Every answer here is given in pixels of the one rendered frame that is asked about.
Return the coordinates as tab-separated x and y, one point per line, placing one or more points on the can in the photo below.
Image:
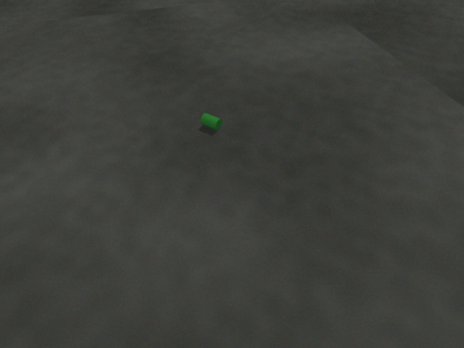
211	121

